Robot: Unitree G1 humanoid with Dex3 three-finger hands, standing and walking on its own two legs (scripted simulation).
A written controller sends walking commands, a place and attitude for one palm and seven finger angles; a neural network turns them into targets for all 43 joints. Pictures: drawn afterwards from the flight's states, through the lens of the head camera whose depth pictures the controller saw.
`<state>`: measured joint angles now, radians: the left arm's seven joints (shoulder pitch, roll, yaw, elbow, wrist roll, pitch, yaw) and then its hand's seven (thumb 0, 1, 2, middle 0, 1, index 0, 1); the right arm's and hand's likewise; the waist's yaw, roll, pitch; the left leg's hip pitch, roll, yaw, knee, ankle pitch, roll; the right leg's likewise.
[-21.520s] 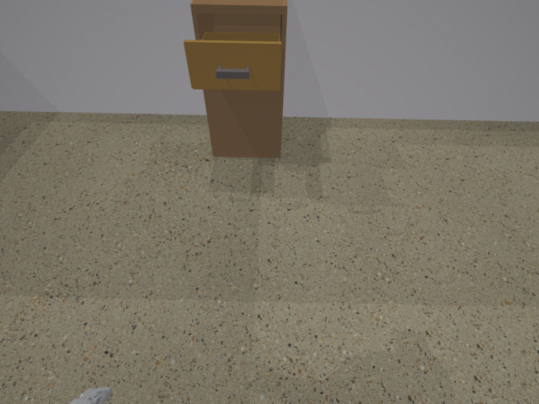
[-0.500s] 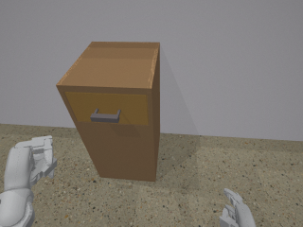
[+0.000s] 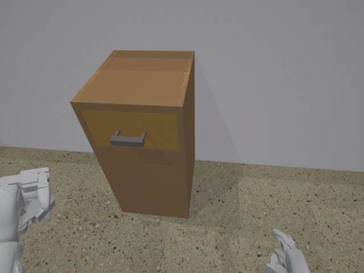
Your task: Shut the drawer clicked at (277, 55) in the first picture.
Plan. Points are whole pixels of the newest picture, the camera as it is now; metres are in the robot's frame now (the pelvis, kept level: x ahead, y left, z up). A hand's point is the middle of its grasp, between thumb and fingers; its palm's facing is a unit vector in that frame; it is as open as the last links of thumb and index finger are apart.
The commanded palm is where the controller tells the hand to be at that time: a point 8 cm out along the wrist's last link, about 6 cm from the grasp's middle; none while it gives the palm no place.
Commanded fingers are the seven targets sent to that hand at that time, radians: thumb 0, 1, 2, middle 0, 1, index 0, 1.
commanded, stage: step back with the hand held close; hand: left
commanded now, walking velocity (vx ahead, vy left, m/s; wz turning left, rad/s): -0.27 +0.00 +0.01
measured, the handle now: (129, 137) +0.59 +0.28 -0.09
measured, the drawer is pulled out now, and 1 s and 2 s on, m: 0.00 0.00 0.00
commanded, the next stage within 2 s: stop stepping back and stand still in 1.08 s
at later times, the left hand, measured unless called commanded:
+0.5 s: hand (14, 228) +0.13 +0.27 +0.16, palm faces +0.33 -0.81 -0.49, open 3.3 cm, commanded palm +0.07 +0.31 +0.18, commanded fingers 0.00 0.90 0.90 -1.40 -1.60 -1.40 -1.60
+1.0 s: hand out of the picture +0.02 +0.28 +0.17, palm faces +0.45 -0.79 -0.41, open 3.3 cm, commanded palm -0.04 +0.32 +0.18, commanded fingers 0.00 0.90 0.90 -1.40 -1.60 -1.40 -1.60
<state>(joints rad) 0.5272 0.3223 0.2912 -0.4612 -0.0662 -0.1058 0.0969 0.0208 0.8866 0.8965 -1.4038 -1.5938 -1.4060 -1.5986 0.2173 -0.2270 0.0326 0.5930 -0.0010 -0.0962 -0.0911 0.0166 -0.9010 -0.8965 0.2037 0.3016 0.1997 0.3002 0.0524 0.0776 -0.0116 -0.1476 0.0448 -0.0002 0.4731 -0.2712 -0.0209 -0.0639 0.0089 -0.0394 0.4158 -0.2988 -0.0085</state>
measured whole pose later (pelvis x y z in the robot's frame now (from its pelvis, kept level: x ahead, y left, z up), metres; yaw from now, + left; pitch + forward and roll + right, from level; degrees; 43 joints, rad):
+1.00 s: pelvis -0.15 +0.03 -0.02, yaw +4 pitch +0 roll -2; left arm 0.58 0.37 0.37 -0.60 -0.03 -0.28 0.17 0.02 0.88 0.90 -1.41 -1.59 -1.41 -1.60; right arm 0.19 -0.22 -0.03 0.61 -0.01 -0.06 -0.08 0.02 -0.90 -0.90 0.20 0.30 0.20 0.30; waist -0.01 0.01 0.01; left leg -0.43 -0.01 0.00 0.61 -0.18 0.04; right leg -0.42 0.03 0.04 0.61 -0.21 0.03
